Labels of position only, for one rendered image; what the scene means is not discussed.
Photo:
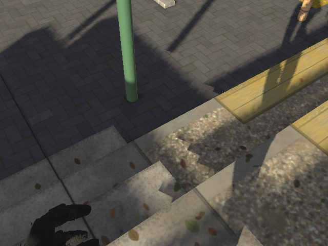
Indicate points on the left robot hand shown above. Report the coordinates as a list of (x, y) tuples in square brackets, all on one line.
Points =
[(42, 231)]

